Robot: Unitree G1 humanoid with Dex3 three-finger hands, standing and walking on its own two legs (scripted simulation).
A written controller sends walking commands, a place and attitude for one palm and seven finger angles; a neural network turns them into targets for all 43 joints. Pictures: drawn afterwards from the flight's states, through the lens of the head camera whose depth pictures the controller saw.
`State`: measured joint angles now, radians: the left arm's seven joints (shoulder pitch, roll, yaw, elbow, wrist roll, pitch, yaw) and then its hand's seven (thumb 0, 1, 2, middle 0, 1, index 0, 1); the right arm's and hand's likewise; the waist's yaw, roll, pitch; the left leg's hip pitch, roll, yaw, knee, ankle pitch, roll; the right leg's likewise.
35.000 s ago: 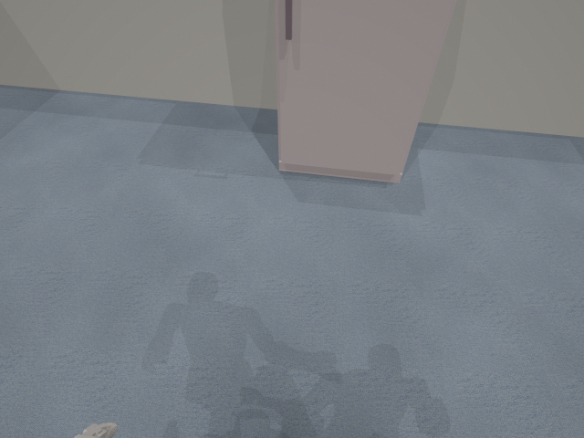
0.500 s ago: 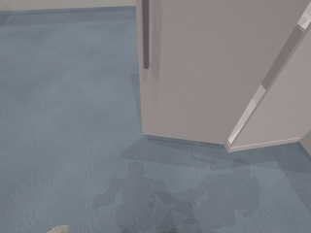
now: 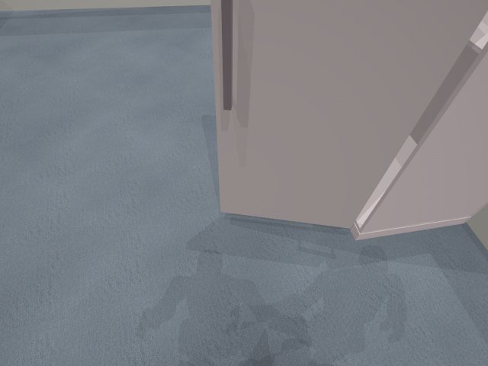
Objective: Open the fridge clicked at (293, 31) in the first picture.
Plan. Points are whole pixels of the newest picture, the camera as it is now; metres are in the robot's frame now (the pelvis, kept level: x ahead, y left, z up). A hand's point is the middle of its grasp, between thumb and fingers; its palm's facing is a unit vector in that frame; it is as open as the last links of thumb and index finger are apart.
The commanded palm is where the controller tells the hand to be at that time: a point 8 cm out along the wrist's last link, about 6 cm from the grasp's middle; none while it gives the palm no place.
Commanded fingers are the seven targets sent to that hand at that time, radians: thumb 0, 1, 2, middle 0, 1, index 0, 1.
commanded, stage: look to check the result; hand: left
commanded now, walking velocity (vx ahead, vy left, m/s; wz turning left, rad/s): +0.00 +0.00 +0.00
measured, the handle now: (228, 45) +0.80 +0.08 +0.12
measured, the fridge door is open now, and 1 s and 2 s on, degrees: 72 72 72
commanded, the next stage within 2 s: stand and wait in 0.32 s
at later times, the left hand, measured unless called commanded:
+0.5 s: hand out of the picture +0.09 +0.23 -0.16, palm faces -0.06 -0.94 -0.34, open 7.4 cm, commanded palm none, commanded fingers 0.00 0.90 0.90 -0.20 -0.30 -0.20 -0.30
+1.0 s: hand out of the picture +0.09 +0.23 -0.16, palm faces -0.07 -0.94 -0.34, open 7.4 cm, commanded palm none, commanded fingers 0.00 0.90 0.90 -0.20 -0.30 -0.20 -0.30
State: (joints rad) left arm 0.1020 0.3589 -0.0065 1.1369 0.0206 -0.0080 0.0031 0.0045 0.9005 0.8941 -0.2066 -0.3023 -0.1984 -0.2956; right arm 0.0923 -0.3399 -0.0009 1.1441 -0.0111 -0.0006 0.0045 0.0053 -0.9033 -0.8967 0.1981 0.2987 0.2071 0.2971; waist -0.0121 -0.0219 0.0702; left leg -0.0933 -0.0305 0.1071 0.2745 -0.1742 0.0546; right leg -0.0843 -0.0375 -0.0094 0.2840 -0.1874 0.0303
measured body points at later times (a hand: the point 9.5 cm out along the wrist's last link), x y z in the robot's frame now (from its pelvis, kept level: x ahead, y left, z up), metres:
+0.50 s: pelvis +0.01 -0.01 +0.00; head +0.03 -0.01 +0.45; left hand +0.10 +0.28 -0.14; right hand +0.09 -0.31 -0.13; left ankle -0.01 +0.08 -0.75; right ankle -0.02 -0.14 -0.75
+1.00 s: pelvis +0.01 -0.02 +0.00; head +0.03 -0.02 +0.45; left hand +0.09 +0.27 -0.14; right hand +0.07 -0.32 -0.13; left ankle -0.01 +0.08 -0.75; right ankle -0.02 -0.14 -0.75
